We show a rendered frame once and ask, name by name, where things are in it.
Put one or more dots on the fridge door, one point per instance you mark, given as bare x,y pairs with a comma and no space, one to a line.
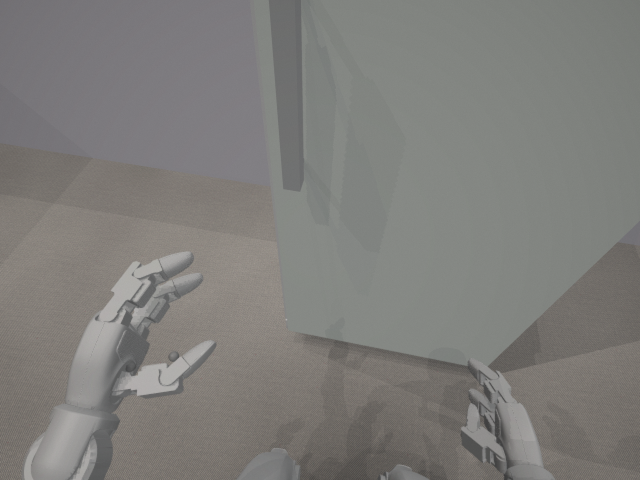
465,163

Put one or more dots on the robot left thigh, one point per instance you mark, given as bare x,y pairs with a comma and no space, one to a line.
271,466

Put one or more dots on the left robot hand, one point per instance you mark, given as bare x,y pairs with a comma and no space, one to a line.
114,337

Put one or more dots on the right robot hand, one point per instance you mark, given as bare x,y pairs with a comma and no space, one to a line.
507,423

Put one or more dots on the left robot forearm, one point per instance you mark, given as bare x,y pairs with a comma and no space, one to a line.
76,446

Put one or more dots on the handle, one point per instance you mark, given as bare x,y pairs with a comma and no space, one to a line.
285,19

